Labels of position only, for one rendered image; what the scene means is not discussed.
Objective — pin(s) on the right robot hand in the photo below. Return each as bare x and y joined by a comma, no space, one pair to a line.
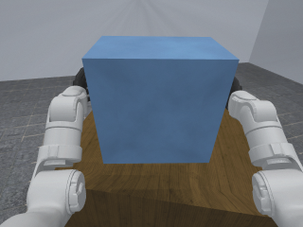
234,88

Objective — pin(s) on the robot left upper arm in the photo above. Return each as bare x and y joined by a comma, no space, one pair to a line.
54,196

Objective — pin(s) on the carton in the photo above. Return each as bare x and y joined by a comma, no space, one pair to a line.
158,99

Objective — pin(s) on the robot left forearm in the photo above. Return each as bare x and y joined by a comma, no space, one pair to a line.
63,128

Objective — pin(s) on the left robot hand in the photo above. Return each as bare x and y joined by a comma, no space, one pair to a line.
80,80

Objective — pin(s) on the robot right forearm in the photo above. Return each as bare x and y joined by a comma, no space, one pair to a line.
268,145

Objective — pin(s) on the robot right upper arm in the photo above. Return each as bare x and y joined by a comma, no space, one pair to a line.
278,193

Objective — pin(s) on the pedestal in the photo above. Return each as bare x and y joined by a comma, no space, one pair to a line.
214,194

